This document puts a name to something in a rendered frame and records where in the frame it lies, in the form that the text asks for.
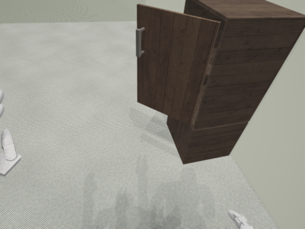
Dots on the robot right hand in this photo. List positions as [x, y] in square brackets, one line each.
[240, 221]

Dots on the cupboard door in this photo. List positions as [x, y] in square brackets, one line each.
[177, 50]

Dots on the handle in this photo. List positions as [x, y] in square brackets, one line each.
[138, 42]

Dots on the robot left hand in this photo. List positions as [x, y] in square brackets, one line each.
[10, 159]

